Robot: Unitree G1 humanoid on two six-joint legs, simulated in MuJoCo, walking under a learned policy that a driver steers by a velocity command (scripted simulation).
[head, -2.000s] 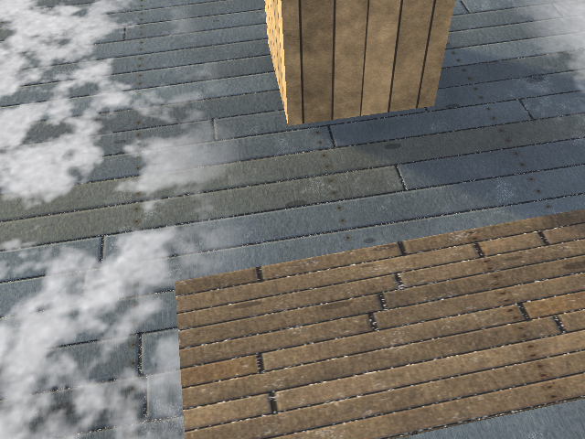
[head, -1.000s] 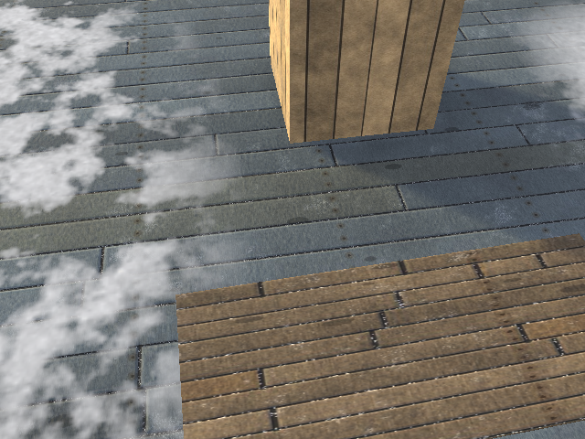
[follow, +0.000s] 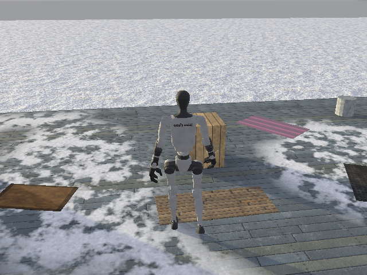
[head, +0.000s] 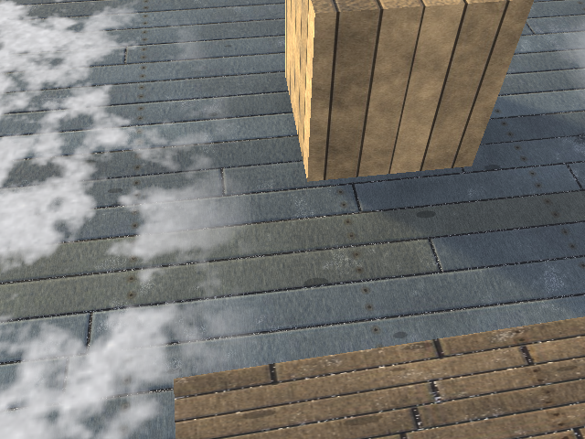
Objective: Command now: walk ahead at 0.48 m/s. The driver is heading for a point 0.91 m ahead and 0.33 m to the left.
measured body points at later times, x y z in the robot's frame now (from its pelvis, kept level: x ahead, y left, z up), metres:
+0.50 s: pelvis +0.29 -0.05 +0.00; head +0.32 -0.05 +0.45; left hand +0.46 +0.22 -0.09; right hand +0.28 -0.32 -0.14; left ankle +0.12 +0.08 -0.66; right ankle +0.38 -0.15 -0.73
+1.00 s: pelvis +0.54 +0.06 -0.01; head +0.57 +0.09 +0.43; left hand +0.48 +0.35 -0.15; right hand +0.81 -0.12 -0.10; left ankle +0.60 +0.16 -0.73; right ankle +0.43 -0.17 -0.64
